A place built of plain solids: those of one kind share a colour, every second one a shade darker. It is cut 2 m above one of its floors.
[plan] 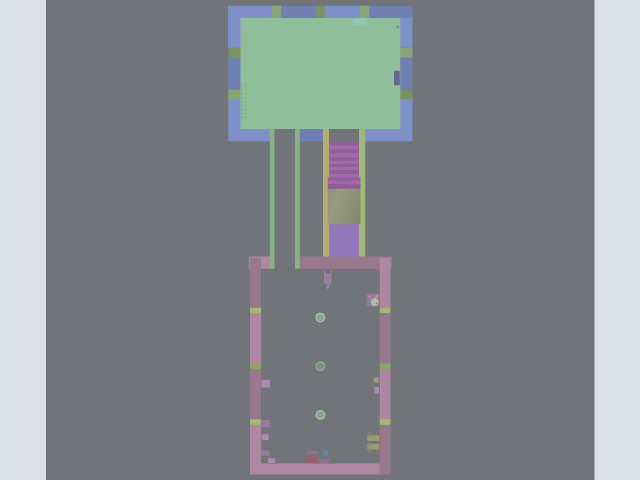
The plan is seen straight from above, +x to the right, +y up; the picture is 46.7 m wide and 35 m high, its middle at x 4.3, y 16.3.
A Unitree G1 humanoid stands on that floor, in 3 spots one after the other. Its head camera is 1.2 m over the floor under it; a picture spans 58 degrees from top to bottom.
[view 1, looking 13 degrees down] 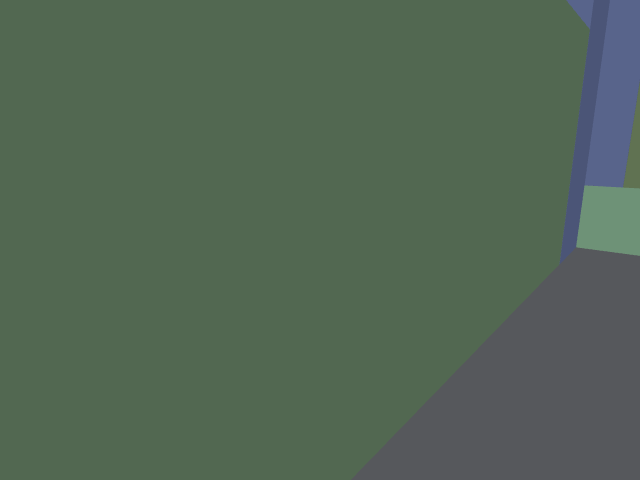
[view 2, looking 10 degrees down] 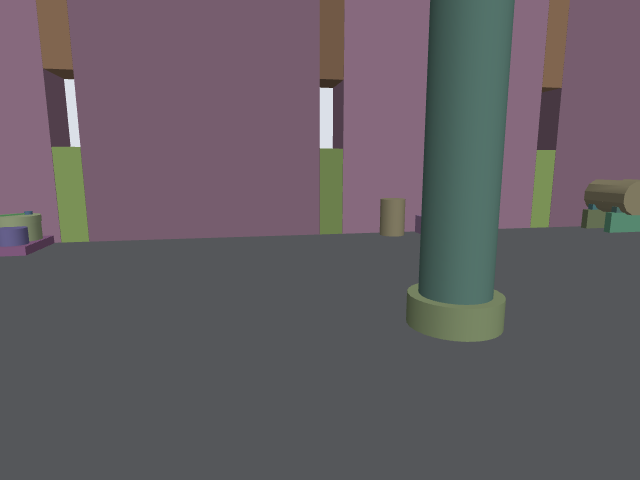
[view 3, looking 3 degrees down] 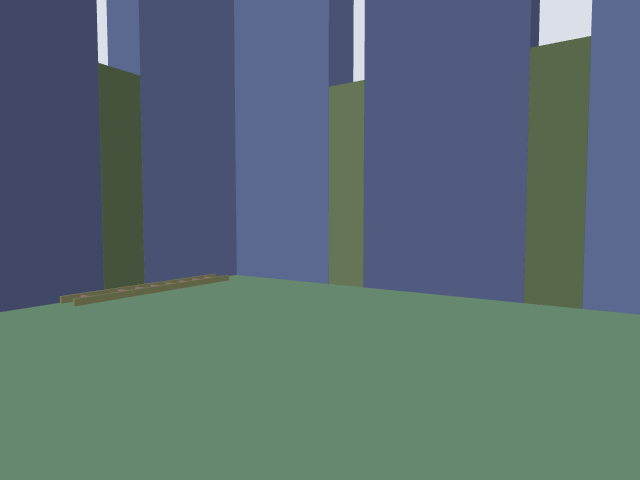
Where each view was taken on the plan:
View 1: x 1.73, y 18.80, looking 129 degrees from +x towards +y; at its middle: jamb_slype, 1.23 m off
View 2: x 1.43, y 8.70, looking -11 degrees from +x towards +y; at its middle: ground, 6.91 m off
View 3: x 4.85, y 25.89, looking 123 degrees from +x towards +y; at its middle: wall_transept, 7.87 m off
